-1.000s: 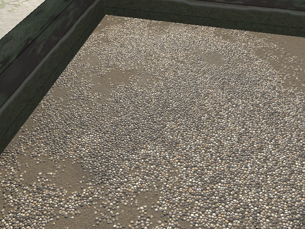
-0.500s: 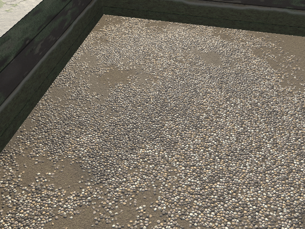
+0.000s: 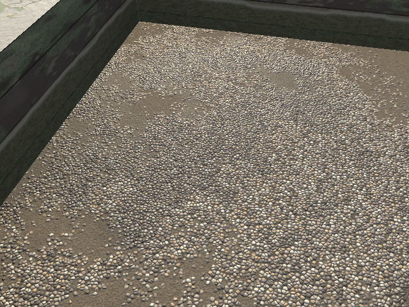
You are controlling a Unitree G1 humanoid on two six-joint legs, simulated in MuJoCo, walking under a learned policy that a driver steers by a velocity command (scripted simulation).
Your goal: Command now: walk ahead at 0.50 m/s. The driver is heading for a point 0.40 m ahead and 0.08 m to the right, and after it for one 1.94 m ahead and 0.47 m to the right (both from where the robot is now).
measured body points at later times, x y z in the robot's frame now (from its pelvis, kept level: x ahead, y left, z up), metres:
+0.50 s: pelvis +0.00 +0.00 +0.02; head +0.00 +0.00 +0.47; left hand +0.16 +0.21 -0.09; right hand +0.15 -0.21 -0.08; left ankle -0.01 +0.09 -0.72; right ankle -0.05 -0.12 -0.72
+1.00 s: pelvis -0.01 +0.00 +0.02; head -0.01 +0.00 +0.47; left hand +0.14 +0.21 -0.09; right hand +0.15 -0.23 -0.08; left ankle -0.01 +0.09 -0.72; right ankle -0.05 -0.12 -0.72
